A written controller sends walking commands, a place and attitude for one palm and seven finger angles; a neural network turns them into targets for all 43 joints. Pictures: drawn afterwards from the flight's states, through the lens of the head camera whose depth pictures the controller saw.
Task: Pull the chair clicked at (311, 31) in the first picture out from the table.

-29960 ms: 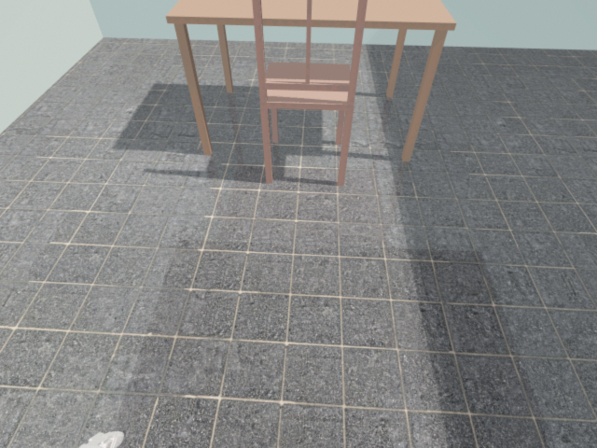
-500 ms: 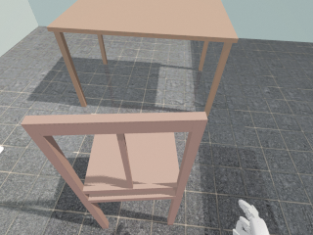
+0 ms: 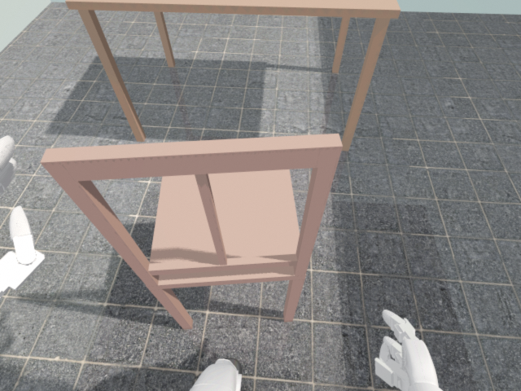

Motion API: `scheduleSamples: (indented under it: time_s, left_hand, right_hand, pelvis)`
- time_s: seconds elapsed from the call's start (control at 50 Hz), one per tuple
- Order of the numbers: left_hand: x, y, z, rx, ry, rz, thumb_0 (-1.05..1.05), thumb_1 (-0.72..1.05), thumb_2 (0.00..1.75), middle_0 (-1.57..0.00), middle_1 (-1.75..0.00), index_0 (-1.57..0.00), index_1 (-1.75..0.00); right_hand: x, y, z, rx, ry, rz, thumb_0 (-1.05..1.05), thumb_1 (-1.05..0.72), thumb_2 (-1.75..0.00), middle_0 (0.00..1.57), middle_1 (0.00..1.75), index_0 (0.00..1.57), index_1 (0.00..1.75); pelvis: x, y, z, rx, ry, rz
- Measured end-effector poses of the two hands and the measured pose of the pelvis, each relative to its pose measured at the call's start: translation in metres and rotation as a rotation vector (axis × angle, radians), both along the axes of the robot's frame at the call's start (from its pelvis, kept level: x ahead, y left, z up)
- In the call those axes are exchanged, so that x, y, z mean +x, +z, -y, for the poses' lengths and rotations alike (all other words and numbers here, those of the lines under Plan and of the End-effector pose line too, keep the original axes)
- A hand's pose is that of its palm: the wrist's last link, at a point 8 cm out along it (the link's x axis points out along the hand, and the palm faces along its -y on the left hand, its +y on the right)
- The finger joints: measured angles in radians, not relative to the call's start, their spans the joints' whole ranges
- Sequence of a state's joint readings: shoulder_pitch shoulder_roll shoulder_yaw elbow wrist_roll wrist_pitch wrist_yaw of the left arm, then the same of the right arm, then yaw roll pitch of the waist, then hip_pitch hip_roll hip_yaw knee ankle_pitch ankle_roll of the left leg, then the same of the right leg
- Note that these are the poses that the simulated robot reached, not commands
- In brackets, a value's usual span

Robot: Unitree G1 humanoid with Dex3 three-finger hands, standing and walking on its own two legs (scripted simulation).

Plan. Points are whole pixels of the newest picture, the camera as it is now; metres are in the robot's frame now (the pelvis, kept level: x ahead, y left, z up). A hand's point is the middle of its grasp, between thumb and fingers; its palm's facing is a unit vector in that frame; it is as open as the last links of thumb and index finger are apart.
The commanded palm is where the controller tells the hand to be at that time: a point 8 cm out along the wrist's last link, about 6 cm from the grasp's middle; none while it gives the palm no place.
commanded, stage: stop stepping back and stand still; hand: left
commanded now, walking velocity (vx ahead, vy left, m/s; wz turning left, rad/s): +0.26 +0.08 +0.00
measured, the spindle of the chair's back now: (214, 225) +0.39 +0.13 -0.05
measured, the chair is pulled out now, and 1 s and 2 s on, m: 0.70 0.70 0.70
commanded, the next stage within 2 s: let the arm hang, fingers relaxed in 0.70 s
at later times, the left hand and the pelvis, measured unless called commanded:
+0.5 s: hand out of the picture +0.12 +0.26 +0.17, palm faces +0.46 -0.78 -0.42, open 7.4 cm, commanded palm +0.07 +0.30 +0.19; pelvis -0.06 -0.01 +0.01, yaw +1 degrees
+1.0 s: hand out of the picture +0.08 +0.23 -0.11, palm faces +0.10 -0.95 -0.30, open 7.4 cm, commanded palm none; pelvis -0.07 +0.01 -0.01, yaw +3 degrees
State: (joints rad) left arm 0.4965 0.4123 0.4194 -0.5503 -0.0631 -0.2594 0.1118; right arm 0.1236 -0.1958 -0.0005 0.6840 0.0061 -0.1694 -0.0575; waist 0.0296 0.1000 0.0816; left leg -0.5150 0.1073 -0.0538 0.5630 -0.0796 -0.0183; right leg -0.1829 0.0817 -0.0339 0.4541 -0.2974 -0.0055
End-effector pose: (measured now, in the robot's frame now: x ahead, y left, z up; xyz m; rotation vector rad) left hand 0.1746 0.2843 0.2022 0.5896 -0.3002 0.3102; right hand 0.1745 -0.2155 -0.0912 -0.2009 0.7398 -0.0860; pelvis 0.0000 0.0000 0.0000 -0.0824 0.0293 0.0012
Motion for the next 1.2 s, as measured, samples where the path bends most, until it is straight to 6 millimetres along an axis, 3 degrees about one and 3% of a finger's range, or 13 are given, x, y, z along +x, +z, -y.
scheduleSamples:
  time_s: [0.06, 0.2, 0.26, 0.36, 0.44, 0.6, 0.8, 0.84, 0.92, 0.98, 1.04, 1.1, 1.2]
  left_hand:
    - [-0.012, -0.003, 0.01, -0.001, -0.042, -0.049, 0.02, 0.89, 0.9, -0.21, -0.3, -0.22, -0.3]
    - [-0.032, -0.012, -0.017, -0.014, 0.059, -0.082, 0.01, 0.89, 0.9, -0.22, -0.3, -0.22, -0.3]
    - [-0.046, -0.013, -0.014, -0.041, 0.076, -0.085, 0.02, 0.89, 0.9, -0.21, -0.3, -0.22, -0.3]
    - [-0.075, -0.011, -0.002, -0.072, 0.064, -0.06, 0.02, 0.89, 0.9, -0.21, -0.3, -0.22, -0.3]
    - [-0.089, -0.011, -0.006, -0.086, 0.097, -0.028, 0.02, 0.89, 0.9, -0.21, -0.3, -0.22, -0.3]
    - [-0.095, -0.014, -0.016, -0.12, 0.136, -0.005, 0.02, 0.89, 0.9, -0.21, -0.3, -0.21, -0.3]
    - [-0.097, -0.013, -0.013, -0.081, 0.105, -0.042, 0.02, 0.89, 0.9, -0.21, -0.3, -0.22, -0.3]
    - [-0.088, -0.037, -0.018, -0.07, 0.096, -0.134, 0.01, 0.89, 0.9, -0.21, -0.3, -0.21, -0.3]
    - [-0.078, -0.157, -0.023, -0.274, 0.171, -0.583, 0.0, 0.9, 0.9, -0.2, -0.3, -0.2, -0.3]
    - [-0.102, -0.252, -0.002, -0.431, 0.204, -0.933, 0.01, 0.91, 0.9, -0.19, -0.3, -0.2, -0.3]
    - [-0.141, -0.324, 0.034, -0.554, 0.184, -1.234, 0.01, 0.91, 0.9, -0.19, -0.3, -0.2, -0.29]
    - [-0.19, -0.355, 0.06, -0.646, 0.222, -1.44, 0.01, 0.95, 0.9, -0.2, -0.3, -0.2, -0.29]
    - [-0.269, -0.35, 0.06, -0.687, 0.368, -1.631, 0.0, 0.99, 0.9, -0.2, -0.3, -0.21, -0.3]
  right_hand:
    - [-0.014, 0.009, 0.012, 0.002, -0.069, 0.001, 0.01, -0.9, -0.9, 0.21, 0.31, 0.21, 0.3]
    - [-0.039, 0.029, 0.03, -0.062, -0.124, 0.032, 0.01, -0.9, -0.9, 0.2, 0.3, 0.21, 0.29]
    - [-0.05, 0.035, 0.031, -0.064, -0.105, 0.061, 0.01, -0.9, -0.9, 0.2, 0.3, 0.2, 0.29]
    - [-0.071, 0.035, 0.03, -0.064, -0.083, 0.057, 0.01, -0.9, -0.9, 0.2, 0.3, 0.21, 0.29]
    - [-0.087, 0.029, 0.028, -0.072, -0.074, 0.032, 0.01, -0.9, -0.9, 0.2, 0.3, 0.21, 0.29]
    - [-0.108, 0.024, 0.017, -0.049, -0.078, 0.025, 0.01, -0.9, -0.9, 0.2, 0.3, 0.21, 0.29]
    - [-0.108, 0.025, 0.011, -0.031, -0.064, 0.035, 0.01, -0.9, -0.9, 0.2, 0.3, 0.21, 0.3]
    - [-0.105, 0.014, 0.014, -0.029, -0.011, 0.01, 0.01, -0.9, -0.9, 0.2, 0.3, 0.21, 0.3]
    - [-0.112, -0.015, 0.025, -0.041, 0.024, -0.153, 0.01, -0.9, -0.9, 0.2, 0.3, 0.21, 0.3]
    - [-0.132, -0.026, 0.03, -0.057, -0.01, -0.248, 0.01, -0.9, -0.9, 0.2, 0.3, 0.21, 0.29]
    - [-0.165, -0.032, 0.031, -0.077, -0.061, -0.352, 0.01, -0.91, -0.9, 0.2, 0.3, 0.21, 0.29]
    - [-0.204, -0.03, 0.026, -0.082, -0.094, -0.494, 0.0, -0.91, -0.9, 0.2, 0.3, 0.2, 0.29]
    - [-0.251, -0.028, 0.017, -0.052, -0.099, -0.717, 0.01, -0.91, -0.9, 0.2, 0.3, 0.2, 0.29]
  pelvis:
    - [-0.003, 0.003, 0.001, 0.043, -0.014, -0.01]
    - [-0.022, 0.006, 0.002, 0.087, -0.008, 0.004]
    - [-0.035, 0.008, 0.004, 0.073, -0.002, 0.017]
    - [-0.05, 0.009, 0.008, 0.05, 0.01, 0.028]
    - [-0.059, 0.008, 0.008, 0.042, 0.016, 0.041]
    - [-0.068, 0.009, 0.004, 0.044, 0.02, 0.062]
    - [-0.07, 0.011, 0.004, 0.047, 0.02, 0.059]
    - [-0.072, 0.006, 0.001, 0.036, 0.034, 0.044]
    - [-0.075, -0.001, -0.004, 0.04, 0.053, 0.043]
    - [-0.073, -0.007, -0.005, 0.044, 0.06, 0.056]
    - [-0.067, -0.013, -0.007, 0.046, 0.054, 0.063]
    - [-0.061, -0.007, -0.004, 0.056, 0.054, 0.047]
    - [-0.051, 0.004, 0.004, 0.065, 0.07, 0.023]
